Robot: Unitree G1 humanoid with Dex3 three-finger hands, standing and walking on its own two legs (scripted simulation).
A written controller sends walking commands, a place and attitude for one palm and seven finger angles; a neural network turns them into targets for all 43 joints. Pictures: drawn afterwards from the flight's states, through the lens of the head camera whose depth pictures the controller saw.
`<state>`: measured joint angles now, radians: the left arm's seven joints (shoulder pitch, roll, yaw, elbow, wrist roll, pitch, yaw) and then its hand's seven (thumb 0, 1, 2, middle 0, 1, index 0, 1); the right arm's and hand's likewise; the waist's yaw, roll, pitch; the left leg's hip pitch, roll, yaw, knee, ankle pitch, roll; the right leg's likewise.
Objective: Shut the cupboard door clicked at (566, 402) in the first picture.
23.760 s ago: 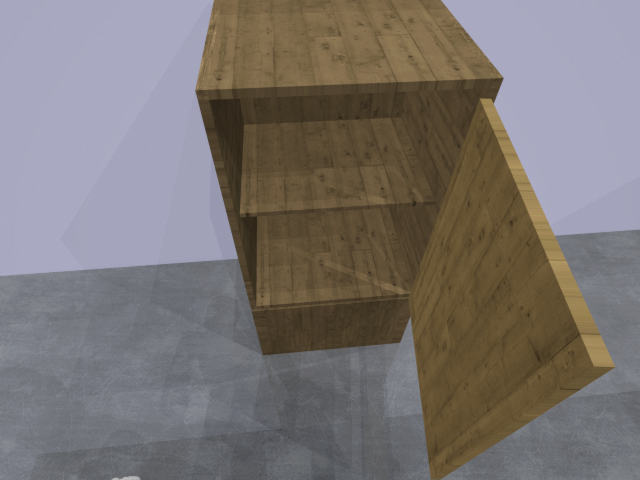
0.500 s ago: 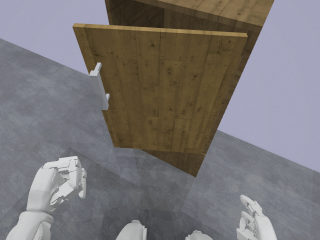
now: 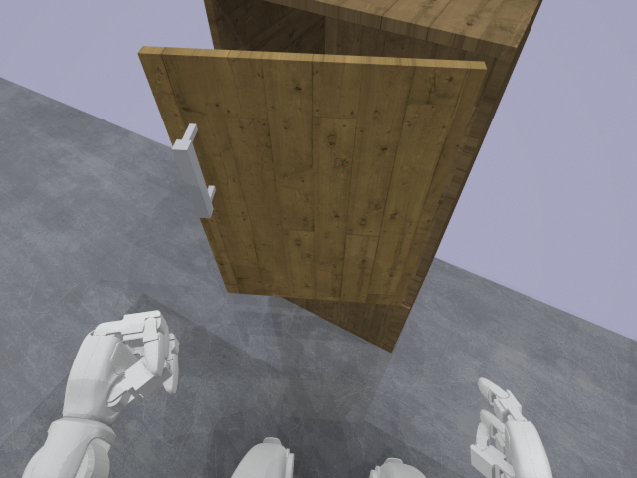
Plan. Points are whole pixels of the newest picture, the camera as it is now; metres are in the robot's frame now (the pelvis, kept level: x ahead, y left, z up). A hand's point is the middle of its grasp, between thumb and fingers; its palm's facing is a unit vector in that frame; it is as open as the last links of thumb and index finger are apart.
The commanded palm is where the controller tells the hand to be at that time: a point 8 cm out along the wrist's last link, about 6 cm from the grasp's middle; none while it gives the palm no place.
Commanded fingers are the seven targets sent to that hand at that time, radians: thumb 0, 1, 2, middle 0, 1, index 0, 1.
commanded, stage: bring the fist close to the handle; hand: left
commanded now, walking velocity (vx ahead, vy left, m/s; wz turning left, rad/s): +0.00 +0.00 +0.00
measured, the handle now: (198, 173) +0.52 +0.22 +0.06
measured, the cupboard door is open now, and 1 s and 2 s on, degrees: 24 24 17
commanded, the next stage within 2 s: push the door shut along its arc in 1.30 s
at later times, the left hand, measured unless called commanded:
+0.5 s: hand (189, 278) +0.33 +0.19 +0.07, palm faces -0.03 -1.00 -0.04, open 3.1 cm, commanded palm +0.32 +0.24 +0.07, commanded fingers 0.00 0.90 0.90 -1.30 -1.50 -1.30 -1.50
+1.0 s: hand (213, 212) +0.44 +0.18 +0.07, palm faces -0.03 -1.00 -0.03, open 3.1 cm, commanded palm +0.41 +0.23 +0.07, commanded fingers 0.00 0.90 0.90 -1.30 -1.50 -1.30 -1.50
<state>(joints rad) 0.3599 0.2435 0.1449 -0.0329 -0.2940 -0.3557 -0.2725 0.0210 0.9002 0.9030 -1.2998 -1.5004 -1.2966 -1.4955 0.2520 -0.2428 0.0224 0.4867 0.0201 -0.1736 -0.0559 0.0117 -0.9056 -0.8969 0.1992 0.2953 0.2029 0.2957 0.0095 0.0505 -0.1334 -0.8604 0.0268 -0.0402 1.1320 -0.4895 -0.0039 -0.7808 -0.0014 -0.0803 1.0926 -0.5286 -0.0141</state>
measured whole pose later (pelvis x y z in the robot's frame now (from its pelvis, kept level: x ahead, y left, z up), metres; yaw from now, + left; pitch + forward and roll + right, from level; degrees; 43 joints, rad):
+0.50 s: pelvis +0.00 +0.00 +0.01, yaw -1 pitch +13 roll -2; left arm -0.12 0.27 0.20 0.38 -0.25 -0.34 -0.24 0.02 0.90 0.90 -1.30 -1.50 -1.30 -1.50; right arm 0.27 -0.26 0.02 0.57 0.02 -0.13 -0.05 0.01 -0.91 -0.90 0.20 0.30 0.20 0.30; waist -0.02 0.04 -0.12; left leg -0.85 0.02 -0.02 1.08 -0.46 0.00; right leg -0.79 0.00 -0.06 1.06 -0.50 -0.01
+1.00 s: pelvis +0.00 +0.01 +0.00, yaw -2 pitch +18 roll -2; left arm -0.59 0.35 0.30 0.88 -0.18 -0.40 -0.25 0.02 0.90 0.90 -1.30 -1.50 -1.30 -1.50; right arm 0.32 -0.26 0.01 0.63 0.01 -0.05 -0.03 0.01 -0.91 -0.90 0.20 0.30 0.20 0.30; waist -0.07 0.04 -0.12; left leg -0.95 0.03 0.00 1.10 -0.46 0.01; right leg -0.89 0.00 -0.04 1.07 -0.49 -0.01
